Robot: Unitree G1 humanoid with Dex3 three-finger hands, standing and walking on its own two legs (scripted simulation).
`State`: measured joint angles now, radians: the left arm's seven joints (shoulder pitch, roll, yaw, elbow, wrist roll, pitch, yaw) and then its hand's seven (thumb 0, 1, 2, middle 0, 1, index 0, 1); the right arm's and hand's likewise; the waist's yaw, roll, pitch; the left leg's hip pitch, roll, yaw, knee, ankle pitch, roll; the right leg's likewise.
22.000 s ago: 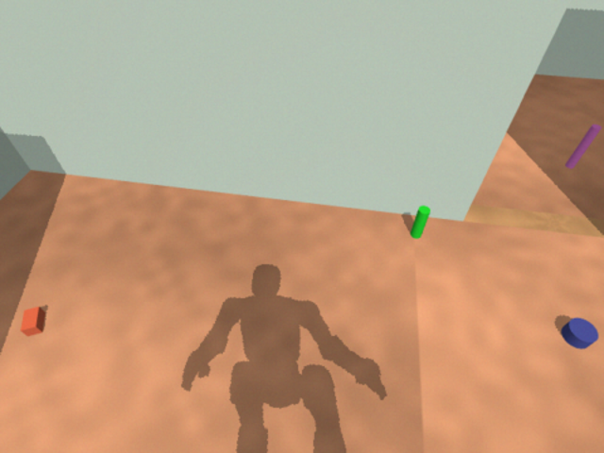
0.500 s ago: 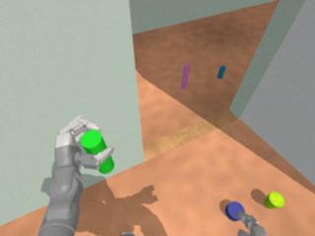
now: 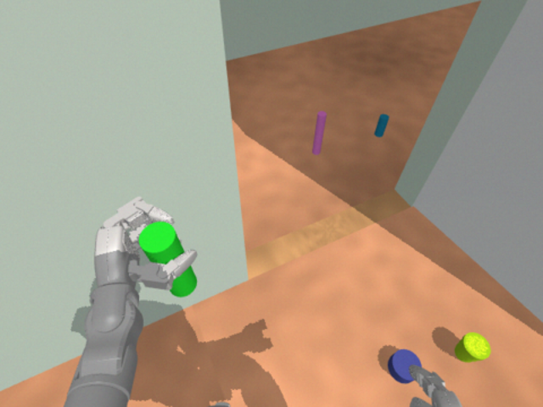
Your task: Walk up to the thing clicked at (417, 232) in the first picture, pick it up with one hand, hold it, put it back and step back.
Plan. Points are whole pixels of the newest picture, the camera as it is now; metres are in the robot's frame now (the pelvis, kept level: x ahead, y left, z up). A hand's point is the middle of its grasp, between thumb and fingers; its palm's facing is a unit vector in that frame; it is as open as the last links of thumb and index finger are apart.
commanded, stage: crouch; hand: left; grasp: from the side
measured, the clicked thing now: (171, 263) +0.32 +0.17 +0.02
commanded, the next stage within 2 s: lower in 1.88 s
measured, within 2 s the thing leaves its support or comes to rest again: neither
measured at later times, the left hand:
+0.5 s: hand (170, 278) +0.36 +0.21 -0.12, palm faces +0.28 -0.96 -0.02, open 8.3 cm
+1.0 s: hand (179, 304) +0.40 +0.25 -0.35, palm faces +0.29 -0.96 -0.03, open 8.3 cm
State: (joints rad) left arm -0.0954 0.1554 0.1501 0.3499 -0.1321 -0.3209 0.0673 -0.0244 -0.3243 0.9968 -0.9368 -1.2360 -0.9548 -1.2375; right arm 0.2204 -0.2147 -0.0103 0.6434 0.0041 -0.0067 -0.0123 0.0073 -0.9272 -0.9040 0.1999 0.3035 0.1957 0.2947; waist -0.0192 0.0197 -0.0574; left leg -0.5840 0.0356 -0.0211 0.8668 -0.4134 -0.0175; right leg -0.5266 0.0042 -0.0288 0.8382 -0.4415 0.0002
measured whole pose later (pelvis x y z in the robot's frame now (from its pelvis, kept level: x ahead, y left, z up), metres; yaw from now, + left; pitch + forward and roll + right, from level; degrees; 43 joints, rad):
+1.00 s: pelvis -0.09 +0.01 -0.32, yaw -5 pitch +34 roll -5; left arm -0.75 0.50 0.56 1.19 -0.08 -0.76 -0.09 -0.03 -0.37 1.09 -0.93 -1.31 -0.95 -1.32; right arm 0.11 -0.26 0.06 0.69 -0.11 0.02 0.09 0.00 -0.91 -0.91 0.20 0.30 0.20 0.29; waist -0.14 -0.03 -0.13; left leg -2.06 0.05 -0.10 2.14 -0.67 -0.02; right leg -1.98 0.03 -0.06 2.10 -0.71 0.00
